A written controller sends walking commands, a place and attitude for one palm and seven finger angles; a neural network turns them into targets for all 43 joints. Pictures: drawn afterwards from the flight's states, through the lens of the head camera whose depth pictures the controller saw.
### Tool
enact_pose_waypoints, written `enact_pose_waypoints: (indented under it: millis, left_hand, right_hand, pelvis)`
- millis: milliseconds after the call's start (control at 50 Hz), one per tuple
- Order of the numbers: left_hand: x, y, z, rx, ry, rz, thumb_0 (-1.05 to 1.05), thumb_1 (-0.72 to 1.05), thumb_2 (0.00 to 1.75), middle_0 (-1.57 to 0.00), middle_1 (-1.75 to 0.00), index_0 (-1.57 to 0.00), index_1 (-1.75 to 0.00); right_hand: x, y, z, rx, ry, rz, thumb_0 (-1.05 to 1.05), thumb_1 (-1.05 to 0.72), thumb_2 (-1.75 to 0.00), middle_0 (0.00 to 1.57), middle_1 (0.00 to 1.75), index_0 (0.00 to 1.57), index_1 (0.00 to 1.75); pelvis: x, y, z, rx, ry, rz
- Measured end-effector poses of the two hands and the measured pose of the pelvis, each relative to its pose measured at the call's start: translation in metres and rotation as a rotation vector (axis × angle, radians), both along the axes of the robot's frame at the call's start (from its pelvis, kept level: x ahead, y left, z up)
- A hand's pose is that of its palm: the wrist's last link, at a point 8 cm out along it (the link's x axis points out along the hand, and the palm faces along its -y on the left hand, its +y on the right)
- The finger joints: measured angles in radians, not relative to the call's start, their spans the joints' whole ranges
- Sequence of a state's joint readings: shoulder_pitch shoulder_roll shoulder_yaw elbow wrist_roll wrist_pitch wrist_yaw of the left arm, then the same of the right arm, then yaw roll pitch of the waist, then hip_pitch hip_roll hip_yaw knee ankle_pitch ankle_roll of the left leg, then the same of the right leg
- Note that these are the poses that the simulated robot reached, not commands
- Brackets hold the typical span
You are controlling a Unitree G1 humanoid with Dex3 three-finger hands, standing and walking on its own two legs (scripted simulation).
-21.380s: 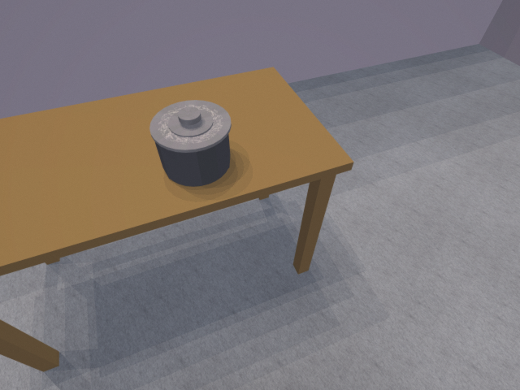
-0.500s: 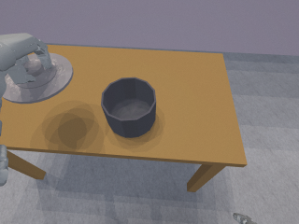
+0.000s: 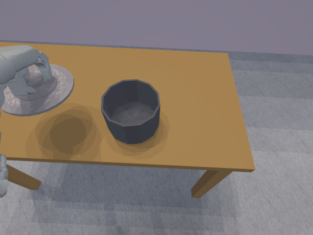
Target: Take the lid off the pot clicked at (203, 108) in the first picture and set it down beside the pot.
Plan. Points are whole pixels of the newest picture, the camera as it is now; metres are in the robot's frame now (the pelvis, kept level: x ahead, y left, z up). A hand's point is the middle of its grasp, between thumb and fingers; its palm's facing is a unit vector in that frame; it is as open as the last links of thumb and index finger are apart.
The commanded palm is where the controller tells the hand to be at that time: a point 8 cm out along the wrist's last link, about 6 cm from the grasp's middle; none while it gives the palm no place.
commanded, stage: lower the lid onto the table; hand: left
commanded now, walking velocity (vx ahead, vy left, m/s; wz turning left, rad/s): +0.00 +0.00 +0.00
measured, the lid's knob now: (32, 80) +0.47 +0.32 +0.10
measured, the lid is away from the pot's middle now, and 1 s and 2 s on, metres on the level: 0.24 0.23 0.24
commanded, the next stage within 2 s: none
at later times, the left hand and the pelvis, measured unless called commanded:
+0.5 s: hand (34, 91) +0.44 +0.31 +0.09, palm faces -0.45 -0.06 -0.89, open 7.6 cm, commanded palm +0.47 +0.31 +0.16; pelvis +0.00 +0.01 +0.00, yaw +0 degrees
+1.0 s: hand (44, 94) +0.45 +0.30 +0.06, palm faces -0.46 -0.07 -0.88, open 7.6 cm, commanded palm +0.48 +0.30 +0.12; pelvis +0.00 +0.01 +0.00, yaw -1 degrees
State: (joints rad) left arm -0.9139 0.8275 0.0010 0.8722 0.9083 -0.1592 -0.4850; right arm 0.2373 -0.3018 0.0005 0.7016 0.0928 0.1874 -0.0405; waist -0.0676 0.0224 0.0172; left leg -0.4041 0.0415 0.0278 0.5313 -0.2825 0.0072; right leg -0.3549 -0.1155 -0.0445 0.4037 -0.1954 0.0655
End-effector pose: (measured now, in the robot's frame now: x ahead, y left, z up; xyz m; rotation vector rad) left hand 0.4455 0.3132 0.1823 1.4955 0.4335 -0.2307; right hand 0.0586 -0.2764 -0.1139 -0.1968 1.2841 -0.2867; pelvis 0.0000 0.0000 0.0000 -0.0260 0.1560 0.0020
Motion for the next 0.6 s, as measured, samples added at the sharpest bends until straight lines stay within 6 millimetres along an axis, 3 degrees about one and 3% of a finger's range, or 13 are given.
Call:
enact_pose_waypoints:
  millis: [140,440,600]
  left_hand:
    - [0.001,0.000,-0.006,-0.014,-0.006,-0.020,0.03,0.16,0.91,-0.58,-0.87,-0.69,-0.94]
    - [-0.001,-0.004,-0.028,-0.006,0.033,-0.038,0.03,0.17,0.91,-0.58,-0.87,-0.69,-0.94]
    - [0.005,-0.007,-0.038,-0.007,0.041,-0.044,0.03,0.17,0.91,-0.58,-0.87,-0.69,-0.94]
  right_hand:
    - [-0.005,0.002,-0.001,0.001,0.019,-0.012,0.00,-0.91,-0.90,0.20,0.30,0.20,0.30]
    - [0.006,0.012,-0.002,0.009,-0.013,-0.002,0.00,-0.91,-0.90,0.20,0.30,0.21,0.30]
    - [-0.002,0.008,-0.001,-0.012,-0.002,-0.016,0.00,-0.90,-0.90,0.20,0.30,0.21,0.30]
  pelvis:
    - [0.002,0.003,0.000,-0.001,0.006,-0.002]
    - [0.001,0.006,-0.001,-0.002,0.017,-0.005]
    - [0.001,0.006,-0.002,-0.002,0.028,-0.011]
